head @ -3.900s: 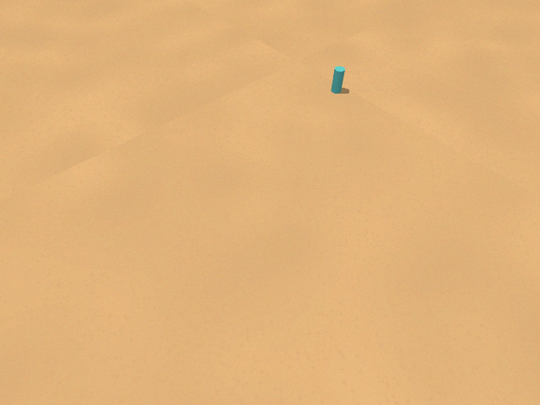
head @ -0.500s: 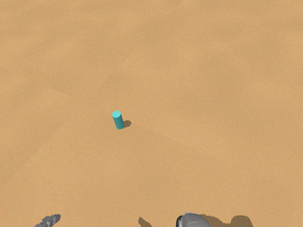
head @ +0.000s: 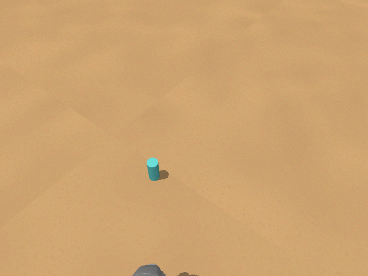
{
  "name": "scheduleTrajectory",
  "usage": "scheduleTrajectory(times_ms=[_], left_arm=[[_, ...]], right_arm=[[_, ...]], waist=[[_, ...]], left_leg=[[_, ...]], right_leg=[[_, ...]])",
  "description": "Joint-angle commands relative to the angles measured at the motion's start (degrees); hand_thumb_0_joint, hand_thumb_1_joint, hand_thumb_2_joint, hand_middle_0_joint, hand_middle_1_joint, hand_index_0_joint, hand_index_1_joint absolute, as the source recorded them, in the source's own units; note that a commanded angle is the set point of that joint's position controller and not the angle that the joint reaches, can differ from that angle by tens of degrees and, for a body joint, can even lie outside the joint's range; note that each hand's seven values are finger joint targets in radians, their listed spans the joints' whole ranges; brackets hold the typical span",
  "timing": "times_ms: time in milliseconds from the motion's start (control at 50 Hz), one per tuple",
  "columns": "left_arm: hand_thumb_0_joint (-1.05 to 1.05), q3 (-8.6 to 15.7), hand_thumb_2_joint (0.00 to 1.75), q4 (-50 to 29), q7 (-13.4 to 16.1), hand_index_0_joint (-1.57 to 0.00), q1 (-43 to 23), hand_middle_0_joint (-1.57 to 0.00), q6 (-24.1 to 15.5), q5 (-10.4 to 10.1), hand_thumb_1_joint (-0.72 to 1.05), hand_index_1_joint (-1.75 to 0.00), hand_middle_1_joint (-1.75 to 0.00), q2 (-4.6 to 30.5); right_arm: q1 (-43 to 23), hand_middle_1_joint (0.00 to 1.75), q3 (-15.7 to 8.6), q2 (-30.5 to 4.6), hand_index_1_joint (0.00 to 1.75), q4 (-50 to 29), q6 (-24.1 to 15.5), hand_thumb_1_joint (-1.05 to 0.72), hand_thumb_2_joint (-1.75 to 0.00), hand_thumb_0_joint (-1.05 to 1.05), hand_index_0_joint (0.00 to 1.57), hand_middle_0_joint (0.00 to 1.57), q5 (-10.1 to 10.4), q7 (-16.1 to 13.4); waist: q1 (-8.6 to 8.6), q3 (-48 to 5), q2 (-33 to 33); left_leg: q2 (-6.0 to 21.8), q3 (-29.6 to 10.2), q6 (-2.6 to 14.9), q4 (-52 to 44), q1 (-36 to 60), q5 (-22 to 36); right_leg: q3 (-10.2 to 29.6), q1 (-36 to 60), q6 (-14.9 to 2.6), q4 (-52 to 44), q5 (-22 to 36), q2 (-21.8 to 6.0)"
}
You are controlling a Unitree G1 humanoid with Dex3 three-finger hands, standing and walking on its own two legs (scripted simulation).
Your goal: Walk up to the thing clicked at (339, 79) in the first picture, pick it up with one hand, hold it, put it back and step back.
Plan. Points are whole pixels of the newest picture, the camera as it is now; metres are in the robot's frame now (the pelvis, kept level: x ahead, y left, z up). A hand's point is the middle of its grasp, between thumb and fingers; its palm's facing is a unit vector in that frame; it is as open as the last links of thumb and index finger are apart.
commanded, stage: walk up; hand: left
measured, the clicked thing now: (153, 169) +0.76 +0.22 -0.68
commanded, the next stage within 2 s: none
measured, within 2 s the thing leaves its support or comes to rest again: neither
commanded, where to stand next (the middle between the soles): +0.40 +0.02 m, yaw -3 degrees
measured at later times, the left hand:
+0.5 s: hand (88, 227) +0.24 +0.27 -0.13, palm faces -0.10 -0.91 -0.40, open 7.4 cm
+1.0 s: hand (93, 198) +0.33 +0.29 -0.16, palm faces -0.06 -0.93 -0.36, open 7.4 cm
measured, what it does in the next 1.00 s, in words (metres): walks ahead: right foot, then left foot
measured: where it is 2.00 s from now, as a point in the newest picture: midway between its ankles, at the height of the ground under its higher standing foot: (184, 249)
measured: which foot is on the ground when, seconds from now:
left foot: down 0.00-0.52, up 0.54-0.92, down 0.94-1.00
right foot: down 0.00-0.04, up 0.06-0.48, down 0.50-0.96, up 0.98-1.00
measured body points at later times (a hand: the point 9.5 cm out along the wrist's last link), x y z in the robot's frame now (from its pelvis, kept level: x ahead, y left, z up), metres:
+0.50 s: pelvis +0.16 +0.00 +0.00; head +0.18 -0.03 +0.45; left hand +0.24 +0.32 -0.10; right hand +0.18 -0.33 -0.13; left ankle +0.11 +0.13 -0.73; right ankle +0.26 -0.13 -0.73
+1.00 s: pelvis +0.28 +0.02 -0.01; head +0.30 +0.04 +0.44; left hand +0.33 +0.34 -0.13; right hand +0.35 -0.31 -0.10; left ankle +0.36 +0.14 -0.73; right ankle +0.26 -0.13 -0.71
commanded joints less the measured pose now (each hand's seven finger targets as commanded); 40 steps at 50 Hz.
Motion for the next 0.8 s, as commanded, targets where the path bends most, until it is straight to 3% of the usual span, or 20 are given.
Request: scheduleTrajectory(times_ms=[0, 20, 40, 60, 80, 120, 200, 300, 320, 400, 440, 460, 480, 500, 520, 540, 600, 640, 740, 780], left_arm=[[0.00, 1.40, 0.90, -5.84, 1.03, -0.20, 0.14, -0.20, -1.22, -0.52, 0.90, -0.30, -0.30, 6.74], [0.00, 1.31, 0.90, -5.41, 1.18, -0.20, 3.02, -0.20, -0.78, -1.07, 0.90, -0.30, -0.30, 6.15], [0.00, 2.33, 0.90, -4.25, 1.96, -0.20, 1.33, -0.20, -0.20, -0.50, 0.90, -0.30, -0.30, 11.70], [0.00, 2.19, 0.90, -4.17, 2.06, -0.20, -1.08, -0.20, -0.24, -0.61, 0.90, -0.30, -0.30, 13.03], [0.00, 2.00, 0.90, -3.44, 1.81, -0.20, -0.68, -0.20, -0.21, -0.87, 0.90, -0.30, -0.30, 12.58], [0.00, 2.06, 0.90, -1.63, 0.99, -0.20, 1.88, -0.20, 0.29, -1.40, 0.90, -0.30, -0.30, 11.38], [0.00, 1.96, 0.90, -1.77, 0.16, -0.20, 1.37, -0.20, 1.01, -1.06, 0.90, -0.30, -0.30, 9.61], [0.00, 2.24, 0.90, -3.46, -0.75, -0.20, -5.59, -0.20, 0.85, -0.22, 0.90, -0.30, -0.30, 9.59], [0.00, 2.17, 0.90, -3.85, -0.91, -0.20, -7.23, -0.20, 0.60, -0.11, 0.90, -0.30, -0.30, 9.36], [0.00, 2.24, 0.90, -3.26, -0.80, -0.20, -6.39, -0.20, -0.62, -0.34, 0.90, -0.30, -0.30, 8.28], [0.00, 2.52, 0.90, -1.20, -0.06, -0.20, -0.53, -0.20, -1.36, -0.26, 0.90, -0.30, -0.30, 8.62], [0.00, 3.55, 0.90, 0.34, 0.64, -0.20, 4.01, -0.20, -1.88, -0.01, 0.90, -0.30, -0.30, 10.90], [0.00, 4.84, 0.90, 0.65, 1.38, -0.20, 8.66, -0.20, -2.35, 0.33, 0.90, -0.30, -0.30, 14.38], [0.00, 5.50, 0.90, -0.99, 1.84, -0.20, 7.84, -0.20, -2.54, 0.13, 0.90, -0.30, -0.30, 17.84], [0.00, 5.38, 0.90, -1.18, 1.73, -0.20, 5.72, -0.20, -2.03, -0.72, 0.90, -0.30, -0.30, 18.60], [0.00, 5.09, 0.90, -2.38, 1.77, -0.20, 4.12, -0.20, -1.86, -1.11, 0.90, -0.30, -0.30, 18.02], [0.00, 3.50, 0.90, -3.66, 2.19, -0.20, -0.13, -0.20, -1.93, -1.51, 0.90, -0.30, -0.30, 13.50], [0.00, 3.24, 0.90, -4.09, 2.11, -0.20, -0.80, -0.20, -2.12, -1.06, 0.90, -0.30, -0.30, 13.28], [0.00, 3.72, 0.90, -6.04, 1.57, -0.20, -1.53, -0.20, -2.01, -0.32, 0.90, -0.30, -0.30, 14.18], [0.00, 3.58, 0.90, -6.31, 1.62, -0.20, -1.69, -0.20, -1.76, 0.08, 0.90, -0.30, -0.30, 14.09]], right_arm=[[14.34, 0.30, -5.76, -17.58, 0.30, -1.67, -3.47, -0.90, -0.90, 0.00, 0.20, 0.20, -0.67, -2.54], [11.06, 0.30, -5.57, -19.50, 0.30, -4.04, -3.83, -0.90, -0.90, 0.00, 0.20, 0.20, -0.04, -2.93], [9.43, 0.30, -5.72, -19.73, 0.30, -4.58, -3.61, -0.90, -0.90, 0.00, 0.20, 0.20, 1.69, -2.73], [7.91, 0.30, -5.25, -17.83, 0.30, -4.86, -3.37, -0.90, -0.90, 0.00, 0.20, 0.20, 1.88, -3.00], [5.32, 0.30, -4.33, -15.91, 0.30, -5.84, -3.53, -0.90, -0.90, 0.00, 0.20, 0.20, 1.95, -3.31], [3.05, 0.30, -3.08, -12.95, 0.30, -6.28, -4.12, -0.90, -0.90, 0.00, 0.20, 0.20, 1.98, -3.61], [3.33, 0.30, -3.28, -13.34, 0.30, -7.10, -4.53, -0.90, -0.90, 0.00, 0.20, 0.20, 1.66, -3.66], [3.99, 0.30, -3.76, -14.47, 0.30, -7.45, -4.26, -0.90, -0.90, 0.00, 0.20, 0.20, 1.32, -3.37], [4.49, 0.30, -3.77, -14.16, 0.30, -7.51, -4.09, -0.90, -0.90, 0.00, 0.20, 0.20, 1.27, -3.32], [3.05, 0.30, -3.35, -13.84, 0.30, -8.35, -3.56, -0.90, -0.90, 0.00, 0.20, 0.20, 1.22, -3.20], [2.08, 0.30, -2.99, -12.86, 0.30, -9.16, -2.99, -0.90, -0.90, 0.00, 0.20, 0.20, 1.50, -3.38], [3.54, 0.30, -2.14, -10.34, 0.30, -9.32, -2.86, -0.90, -0.90, 0.00, 0.20, 0.20, 1.52, -3.32], [5.86, 0.30, -1.07, -7.78, 0.30, -9.80, -2.97, -0.90, -0.90, 0.00, 0.20, 0.20, 1.68, -3.29], [8.93, 0.30, 0.09, -5.00, 0.30, -10.11, -2.74, -0.90, -0.90, 0.00, 0.20, 0.20, 1.63, -3.03], [6.67, 0.30, -1.71, -11.78, 0.30, -8.60, -1.92, -0.90, -0.90, 0.00, 0.20, 0.20, 1.36, -3.78], [4.39, 0.30, -2.14, -13.04, 0.30, -8.12, -1.74, -0.90, -0.90, 0.00, 0.20, 0.20, 1.08, -4.18], [5.24, 0.30, -1.87, -10.85, 0.30, -5.74, -1.05, -0.90, -0.90, 0.00, 0.20, 0.20, 2.05, -3.37], [6.31, 0.30, -1.89, -9.99, 0.30, -5.05, -0.47, -0.90, -0.90, 0.00, 0.20, 0.20, 1.56, -2.66], [2.04, 0.30, -2.65, -9.69, 0.30, -5.65, -0.14, -0.90, -0.90, 0.00, 0.20, 0.20, 0.58, -1.38], [0.27, 0.30, -2.60, -9.15, 0.30, -5.66, -0.56, -0.90, -0.90, 0.00, 0.20, 0.20, 0.19, -1.36]], waist=[[-8.71, -7.44, 18.72], [-5.85, -5.23, 18.01], [-6.16, -3.94, 11.83], [-5.59, -1.31, 7.20], [-4.20, -0.26, 4.30], [-2.26, 0.88, 5.16], [-2.67, 0.27, 8.65], [-4.22, 4.40, 7.74], [-4.88, 4.48, 6.42], [-3.17, 1.89, 6.27], [-0.16, -2.49, 1.99], [1.77, -6.78, -4.26], [3.52, -10.63, -12.97], [1.84, -10.62, -19.43], [2.53, -7.91, -12.89], [2.24, -4.34, -10.96], [-0.91, -0.28, -8.70], [-1.50, -0.19, -10.44], [-0.89, 2.27, -11.45], [-0.34, 2.92, -10.75]], left_leg=[[7.44, -16.52, 5.65, -12.01, 28.33, -17.16], [16.66, -37.10, 9.70, -18.41, 29.85, -18.42], [19.64, -39.15, 13.59, -18.80, 25.28, -18.48], [18.51, -34.95, 13.92, -18.52, 20.28, -13.06], [15.22, -24.95, 11.47, -17.91, 16.69, -5.71], [9.75, -12.63, 6.59, -17.61, 12.60, 1.86], [9.16, -8.63, 10.22, -19.84, 13.21, -1.18], [10.20, -8.23, 11.95, -22.63, 12.07, -11.33], [9.64, -7.46, 11.87, -21.98, 12.37, -9.90], [9.37, -5.24, 10.62, -15.04, 11.44, 0.54], [7.60, -2.85, 8.56, -5.34, 11.59, 6.00], [4.29, -0.21, 6.85, 5.83, 9.35, 7.38], [-0.03, 3.07, 4.87, 19.00, 2.54, 0.68], [-6.07, 2.03, 1.89, 27.32, -9.85, -20.97], [-4.55, -0.86, 1.62, 31.00, -13.64, -21.97], [-2.33, -2.91, 1.33, 32.21, -14.00, -21.73], [-0.61, -4.88, 0.96, 28.77, -10.13, -13.64], [-1.10, -3.15, 0.34, 26.42, -6.68, -9.57], [0.70, -0.88, -2.10, 14.58, -7.01, -5.69], [1.15, -0.46, -2.21, 9.28, -3.39, -4.29]], right_leg=[[1.54, -24.12, -4.59, 28.86, 6.78, -1.88], [5.07, -34.73, -3.06, 35.37, -7.39, 5.18], [9.79, -34.09, -3.89, 38.87, -8.97, 0.75], [11.35, -33.53, -3.88, 40.17, -6.13, -0.50], [13.41, -30.56, -3.59, 37.72, -2.19, -1.86], [13.62, -26.13, -3.08, 31.98, 2.76, -3.24], [10.21, -25.96, -0.77, 26.25, 7.84, -3.33], [7.98, -27.61, -0.07, 15.64, 10.29, -5.05], [7.17, -26.93, -0.34, 12.46, 10.70, -4.86], [5.65, -17.39, -1.46, 4.08, 11.81, -2.85], [4.23, -7.23, -1.92, -2.60, 15.48, -1.06], [5.09, 1.46, -2.58, -4.28, 13.95, -0.22], [14.66, 9.38, -4.96, -7.76, 8.01, -6.34], [37.36, 14.82, -9.07, -11.15, 6.32, -20.00], [44.12, 11.98, -14.93, -12.69, 4.01, -23.63], [43.18, 6.12, -17.04, -13.46, 4.63, -23.83], [23.77, -1.95, -11.46, -13.24, 13.11, -14.48], [18.39, -6.47, -11.37, -13.71, 15.50, -11.90], [15.40, -10.02, -12.85, -17.84, -0.93, -11.94], [14.12, -12.82, -12.50, -16.10, -0.87, -12.14]])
